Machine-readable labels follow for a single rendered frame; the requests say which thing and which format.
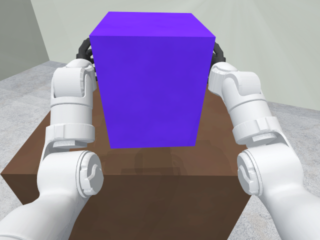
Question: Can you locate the left robot hand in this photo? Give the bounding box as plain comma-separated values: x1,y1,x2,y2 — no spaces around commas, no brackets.
76,38,98,81

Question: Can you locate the right robot forearm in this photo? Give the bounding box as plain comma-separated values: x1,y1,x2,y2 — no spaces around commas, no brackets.
208,62,304,183

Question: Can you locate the left robot forearm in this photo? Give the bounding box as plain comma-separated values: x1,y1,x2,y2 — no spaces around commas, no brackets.
37,58,97,192

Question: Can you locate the robot right upper arm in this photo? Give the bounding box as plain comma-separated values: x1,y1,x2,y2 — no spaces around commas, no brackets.
237,142,320,240

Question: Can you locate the robot left upper arm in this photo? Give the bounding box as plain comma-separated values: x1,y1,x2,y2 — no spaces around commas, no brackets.
0,150,104,240

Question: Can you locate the right robot hand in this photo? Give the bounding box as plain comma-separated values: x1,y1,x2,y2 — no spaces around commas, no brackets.
207,42,226,84

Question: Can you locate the carton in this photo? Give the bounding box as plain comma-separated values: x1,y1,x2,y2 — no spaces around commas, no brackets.
89,11,216,149

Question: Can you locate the pedestal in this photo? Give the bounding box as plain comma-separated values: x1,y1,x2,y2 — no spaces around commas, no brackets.
0,81,252,240

